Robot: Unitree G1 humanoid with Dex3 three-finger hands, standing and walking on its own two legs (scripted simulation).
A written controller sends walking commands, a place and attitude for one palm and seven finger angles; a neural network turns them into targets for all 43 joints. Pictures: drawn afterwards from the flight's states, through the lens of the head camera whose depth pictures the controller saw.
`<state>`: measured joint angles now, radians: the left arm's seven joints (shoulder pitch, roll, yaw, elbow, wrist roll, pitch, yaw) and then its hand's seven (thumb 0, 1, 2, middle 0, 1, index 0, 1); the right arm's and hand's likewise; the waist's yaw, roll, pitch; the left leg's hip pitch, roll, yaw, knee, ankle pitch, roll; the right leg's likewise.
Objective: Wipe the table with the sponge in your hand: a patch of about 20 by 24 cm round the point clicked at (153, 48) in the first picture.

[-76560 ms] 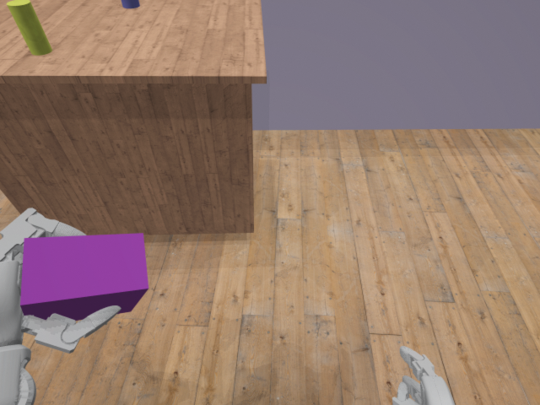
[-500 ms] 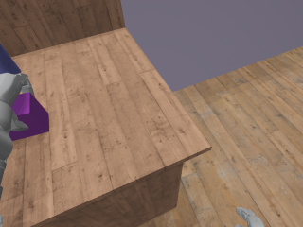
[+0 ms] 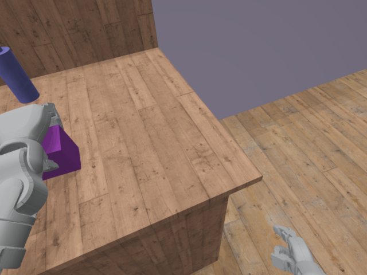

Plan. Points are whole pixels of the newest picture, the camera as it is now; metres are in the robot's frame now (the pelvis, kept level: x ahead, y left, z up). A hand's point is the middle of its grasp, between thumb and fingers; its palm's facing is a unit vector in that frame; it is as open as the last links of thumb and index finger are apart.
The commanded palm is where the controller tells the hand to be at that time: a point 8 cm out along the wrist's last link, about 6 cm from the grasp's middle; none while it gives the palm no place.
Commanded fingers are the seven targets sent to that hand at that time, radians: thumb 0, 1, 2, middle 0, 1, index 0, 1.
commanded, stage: wipe back along the first lane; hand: left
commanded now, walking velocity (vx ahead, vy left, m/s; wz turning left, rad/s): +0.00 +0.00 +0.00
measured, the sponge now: (47, 159) +0.29 +0.36 +0.11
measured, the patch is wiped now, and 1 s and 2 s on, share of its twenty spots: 1.00 1.00 1.00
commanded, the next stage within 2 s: lift the sponge slowly off the table in 0.86 s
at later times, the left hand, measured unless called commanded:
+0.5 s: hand (44, 158) +0.25 +0.31 +0.16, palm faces +0.20 -0.05 -0.98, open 10.2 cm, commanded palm +0.19 +0.29 +0.18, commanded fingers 0.00 0.10 1.30 -1.20 -1.60 -1.20 -1.60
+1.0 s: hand (46, 182) +0.20 +0.27 +0.17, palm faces +0.18 -0.05 -0.98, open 10.1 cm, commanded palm +0.15 +0.27 +0.19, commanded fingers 0.00 0.10 1.30 -1.20 -1.60 -1.20 -1.60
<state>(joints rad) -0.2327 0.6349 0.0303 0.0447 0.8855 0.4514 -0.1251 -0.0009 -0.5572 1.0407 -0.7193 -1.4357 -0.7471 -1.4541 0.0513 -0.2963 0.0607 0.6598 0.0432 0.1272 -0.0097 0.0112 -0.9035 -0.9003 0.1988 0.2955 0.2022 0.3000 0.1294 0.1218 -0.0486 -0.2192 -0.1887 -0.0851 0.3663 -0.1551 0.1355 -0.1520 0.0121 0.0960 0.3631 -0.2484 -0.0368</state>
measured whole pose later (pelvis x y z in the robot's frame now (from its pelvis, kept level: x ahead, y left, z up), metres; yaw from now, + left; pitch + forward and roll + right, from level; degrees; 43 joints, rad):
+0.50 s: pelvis +0.01 -0.01 +0.00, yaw -3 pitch +1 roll -2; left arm 0.12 0.58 0.10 -0.36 0.83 0.56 -0.05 0.01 -0.53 1.03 -0.68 -1.48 -0.73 -1.45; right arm 0.01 -0.29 0.06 0.66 0.05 0.11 0.02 0.01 -0.90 -0.90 0.20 0.30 0.20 0.30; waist 0.15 0.15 -0.05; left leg -0.20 -0.17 -0.04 0.39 -0.19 0.14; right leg -0.15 0.02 0.09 0.38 -0.26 -0.02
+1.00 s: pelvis +0.01 -0.05 +0.00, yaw -3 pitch +0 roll -1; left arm 0.37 0.63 0.20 -0.53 0.75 0.59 -0.03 0.01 -0.53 1.03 -0.68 -1.49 -0.74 -1.44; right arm 0.00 -0.29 0.07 0.65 0.05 0.13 -0.01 0.01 -0.90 -0.90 0.20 0.30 0.20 0.30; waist 0.14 0.12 -0.04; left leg -0.19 -0.12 -0.05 0.43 -0.23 0.11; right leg -0.12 0.06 0.08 0.40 -0.27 -0.02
